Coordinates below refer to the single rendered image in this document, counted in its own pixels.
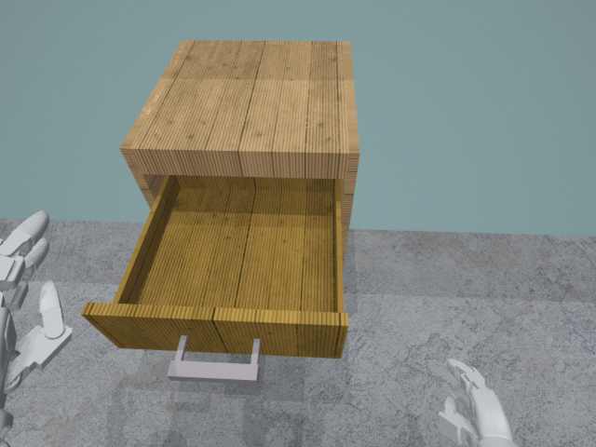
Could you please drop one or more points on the robot left hand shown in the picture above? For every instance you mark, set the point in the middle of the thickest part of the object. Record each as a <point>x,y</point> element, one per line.
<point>20,255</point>

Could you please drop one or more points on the handle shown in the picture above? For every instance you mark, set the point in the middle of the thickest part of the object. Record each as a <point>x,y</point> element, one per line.
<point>214,372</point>

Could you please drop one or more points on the cabinet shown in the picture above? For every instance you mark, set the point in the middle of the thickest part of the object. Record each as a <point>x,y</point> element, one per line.
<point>279,109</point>

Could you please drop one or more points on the drawer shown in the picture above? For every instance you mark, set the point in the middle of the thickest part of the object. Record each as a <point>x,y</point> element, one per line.
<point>226,260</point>

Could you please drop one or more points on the robot right hand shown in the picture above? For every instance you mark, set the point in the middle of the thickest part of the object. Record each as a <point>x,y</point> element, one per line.
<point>481,416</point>

